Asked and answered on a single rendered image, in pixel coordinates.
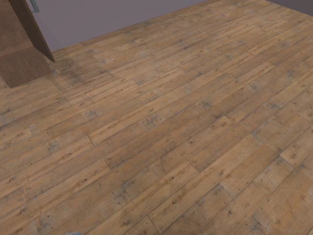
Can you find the handle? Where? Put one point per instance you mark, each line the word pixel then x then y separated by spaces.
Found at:
pixel 34 6

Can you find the cupboard door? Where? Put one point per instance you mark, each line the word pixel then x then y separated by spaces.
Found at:
pixel 28 22

